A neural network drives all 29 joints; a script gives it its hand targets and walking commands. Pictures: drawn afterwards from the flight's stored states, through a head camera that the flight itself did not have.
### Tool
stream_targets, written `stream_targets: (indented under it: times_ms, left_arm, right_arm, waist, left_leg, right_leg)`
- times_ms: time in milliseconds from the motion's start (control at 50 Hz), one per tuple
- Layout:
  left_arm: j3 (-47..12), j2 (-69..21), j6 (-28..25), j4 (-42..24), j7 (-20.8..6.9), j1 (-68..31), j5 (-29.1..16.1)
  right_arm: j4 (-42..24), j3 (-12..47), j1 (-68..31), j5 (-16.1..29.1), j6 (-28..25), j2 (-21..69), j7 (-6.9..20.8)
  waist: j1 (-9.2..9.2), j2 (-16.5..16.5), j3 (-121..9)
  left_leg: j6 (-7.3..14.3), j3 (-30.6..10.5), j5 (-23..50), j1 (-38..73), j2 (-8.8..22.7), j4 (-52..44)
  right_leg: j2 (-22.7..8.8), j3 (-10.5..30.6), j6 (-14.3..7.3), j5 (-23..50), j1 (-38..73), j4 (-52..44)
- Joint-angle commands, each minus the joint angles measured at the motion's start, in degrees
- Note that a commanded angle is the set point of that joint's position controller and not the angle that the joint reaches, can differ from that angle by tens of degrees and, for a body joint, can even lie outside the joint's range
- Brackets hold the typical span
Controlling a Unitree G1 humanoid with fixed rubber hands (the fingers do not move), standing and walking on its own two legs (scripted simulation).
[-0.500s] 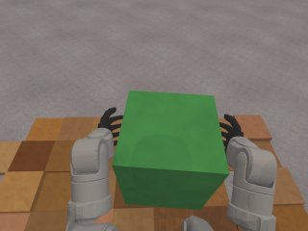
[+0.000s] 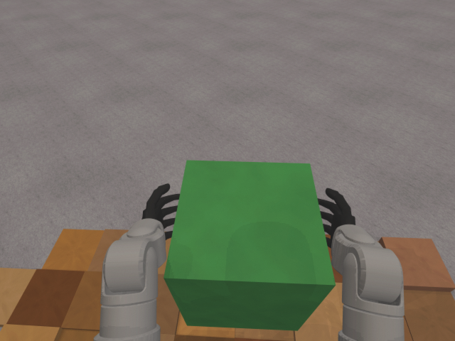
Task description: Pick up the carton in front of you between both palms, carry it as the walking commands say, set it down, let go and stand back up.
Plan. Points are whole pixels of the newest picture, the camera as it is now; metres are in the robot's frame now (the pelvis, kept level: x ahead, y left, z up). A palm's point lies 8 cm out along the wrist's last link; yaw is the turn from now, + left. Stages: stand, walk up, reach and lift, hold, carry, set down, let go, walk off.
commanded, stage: carry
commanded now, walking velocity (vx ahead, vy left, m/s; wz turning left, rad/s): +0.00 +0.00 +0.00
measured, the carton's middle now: (244, 249) +0.28 +0.01 +0.02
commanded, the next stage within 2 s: none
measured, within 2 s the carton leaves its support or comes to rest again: neither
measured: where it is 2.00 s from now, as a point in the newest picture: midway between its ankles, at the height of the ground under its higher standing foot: outside the picture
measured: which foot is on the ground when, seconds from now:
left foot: up 0.00-0.10, down 0.12-1.00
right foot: down 0.00-1.00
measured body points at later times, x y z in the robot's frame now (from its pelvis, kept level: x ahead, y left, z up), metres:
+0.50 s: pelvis +0.10 +0.02 -0.02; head +0.13 +0.03 +0.43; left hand +0.51 +0.16 +0.12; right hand +0.49 -0.14 +0.11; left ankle +0.14 +0.12 -0.75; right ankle +0.04 -0.08 -0.74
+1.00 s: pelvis +0.09 +0.01 -0.02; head +0.11 +0.01 +0.43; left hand +0.46 +0.14 +0.09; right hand +0.45 -0.16 +0.09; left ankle +0.14 +0.12 -0.75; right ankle +0.04 -0.08 -0.74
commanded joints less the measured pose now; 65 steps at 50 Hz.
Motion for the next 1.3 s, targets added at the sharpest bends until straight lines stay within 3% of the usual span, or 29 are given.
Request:
stream_targets:
  times_ms: [0, 40, 80, 100, 120, 140, 160, 200, 260, 340, 480, 600, 720, 800, 920, 1080, 1280]
  left_arm:
    - [-41.9, -44.9, 0.4, -0.4, -14.8, -33.8, -24.1]
    - [-40.1, -42.4, 0.9, 3.0, -14.0, -40.2, -23.9]
    - [-36.8, -40.6, 1.5, 8.1, -12.8, -45.2, -23.1]
    - [-34.8, -40.2, 1.6, 11.4, -12.2, -47.1, -22.4]
    - [-32.7, -39.7, 1.8, 14.6, -11.6, -48.4, -21.6]
    - [-32.1, -41.5, 2.0, 15.9, -11.2, -53.2, -22.1]
    - [-31.2, -42.1, 2.1, 17.4, -10.9, -57.1, -22.3]
    - [-29.4, -45.4, 1.6, 21.5, -10.6, -61.9, -23.3]
    - [-27.8, -50.1, 0.4, 24.4, -10.4, -68.5, -25.3]
    - [-25.8, -53.4, 0.3, 25.0, -9.9, -76.4, -27.9]
    - [-21.6, -56.6, 3.0, 27.2, -10.1, -75.8, -26.9]
    - [-23.9, -60.2, 3.1, 22.3, -11.3, -73.3, -25.6]
    - [-30.2, -58.0, 2.2, 13.8, -10.8, -71.1, -26.3]
    - [-32.4, -55.9, 1.9, 12.5, -11.1, -67.6, -25.9]
    - [-33.4, -54.9, 1.7, 14.2, -12.2, -66.1, -26.1]
    - [-31.2, -55.2, 1.4, 19.5, -13.0, -66.4, -26.2]
    - [-27.7, -56.2, 1.3, 23.5, -12.8, -67.7, -26.1]
  right_arm:
    - [-1.1, 42.2, -33.9, 22.6, -0.2, 45.4, 12.2]
    - [2.3, 40.4, -40.1, 23.1, 0.5, 42.7, 11.4]
    - [6.8, 37.4, -45.6, 23.5, 1.3, 40.5, 10.8]
    - [9.5, 35.6, -48.8, 23.8, 1.6, 39.9, 10.7]
    - [12.5, 33.6, -51.7, 24.2, 2.0, 39.0, 10.6]
    - [15.5, 32.2, -56.0, 24.0, 1.5, 39.1, 10.5]
    - [18.8, 30.8, -56.9, 24.3, 1.1, 40.3, 10.5]
    - [22.7, 28.0, -60.2, 25.0, 0.3, 43.4, 10.6]
    - [25.5, 25.4, -67.1, 26.7, -1.0, 47.6, 10.8]
    - [24.7, 23.9, -75.9, 28.7, -0.7, 50.5, 9.9]
    - [25.2, 21.8, -77.3, 27.4, 2.2, 53.9, 8.7]
    - [21.0, 25.0, -74.9, 26.7, 2.5, 59.3, 9.7]
    - [14.1, 31.3, -72.4, 28.0, 1.5, 58.4, 9.5]
    - [13.3, 33.3, -68.7, 27.8, 1.3, 56.7, 10.1]
    - [14.9, 34.0, -66.7, 27.7, 1.1, 55.5, 11.1]
    - [19.6, 31.2, -66.6, 26.9, 0.9, 55.1, 11.7]
    - [23.7, 27.6, -68.0, 26.7, 0.9, 55.8, 11.5]
  waist:
    - [-0.81, -9.5, -18.1]
    - [-1.2, -8.4, -16.3]
    - [-1.71, -6.4, -14.2]
    - [-1.52, -4.8, -14.0]
    - [-0.87, -0.4, -13.4]
    - [-1.14, 4.6, -13.4]
    - [-1.41, 7.2, -13.2]
    - [-1.35, 6.1, -15.3]
    - [-1.82, 4.9, -22.2]
    - [-2.18, 3.3, -25.8]
    - [-1.79, 1.1, -28.4]
    - [-1.59, -1.4, -28.4]
    - [-1.54, -1.7, -29.7]
    - [-1.54, -1.1, -29.8]
    - [-1.64, -1.1, -27.0]
    - [-1.56, -0.5, -20.7]
    - [-1.45, -0.6, -17.3]
  left_leg:
    - [-0.3, 1.7, 8.4, 10.5, -0.6, -7.0]
    - [-0.2, 2.6, 13.9, 13.1, -0.1, -12.2]
    - [0.1, 2.8, 16.3, 16.1, 1.5, -18.8]
    - [0.4, -0.1, 17.4, 19.1, 4.7, -18.9]
    - [1.2, -6.6, 24.1, 20.0, 10.1, -20.0]
    - [3.6, -9.8, 22.1, 17.6, 12.9, -20.3]
    - [3.8, -11.5, 17.1, 15.7, 12.9, -22.6]
    - [3.6, -9.9, 22.3, 16.8, 11.3, -21.4]
    - [3.7, -5.3, 40.6, 24.3, 9.3, -14.2]
    - [4.5, -4.5, 46.3, 26.0, 9.1, -10.4]
    - [5.1, -3.6, 52.4, 25.3, 8.5, -7.2]
    - [4.0, -2.0, 44.5, 21.9, 6.5, -7.0]
    - [4.3, -1.8, 41.7, 22.1, 6.3, -6.7]
    - [4.4, -2.2, 41.1, 22.2, 6.8, -7.0]
    - [3.6, -2.1, 33.1, 20.8, 6.9, -9.0]
    - [2.4, -3.1, 21.2, 19.5, 7.3, -14.0]
    - [1.3, -3.0, 15.0, 18.3, 7.2, -16.9]
  right_leg:
    - [-12.6, 6.7, -4.9, 17.7, 6.8, -4.1]
    - [-11.2, 5.1, -3.6, 7.8, 4.3, -2.3]
    - [-9.8, 4.6, -0.7, -1.5, 2.4, 1.4]
    - [-9.3, 5.2, 0.7, -6.2, -0.5, 3.6]
    - [-7.1, 4.6, 2.4, -10.9, -2.7, 7.1]
    - [-4.0, 5.2, 3.9, -11.5, -0.6, 6.0]
    - [-4.2, 5.5, 4.4, -12.5, 1.8, 7.4]
    - [-4.5, 6.3, 4.3, -8.1, 4.4, 7.9]
    - [-5.1, 6.8, 3.8, 0.3, 4.8, 7.9]
    - [-5.2, 6.6, 3.7, 6.7, 6.6, 9.6]
    - [-5.6, 7.0, 3.7, 17.2, 8.8, 12.0]
    - [-6.8, 8.0, 3.2, 27.4, 11.7, 12.2]
    - [-7.3, 8.5, 2.4, 27.8, 12.5, 12.7]
    - [-7.3, 8.6, 2.2, 24.8, 11.8, 12.3]
    - [-7.5, 8.8, 1.8, 19.0, 10.3, 10.5]
    - [-7.2, 9.7, 1.5, 2.4, 5.4, 5.0]
    - [-7.4, 9.9, 1.6, -4.8, 2.7, 1.2]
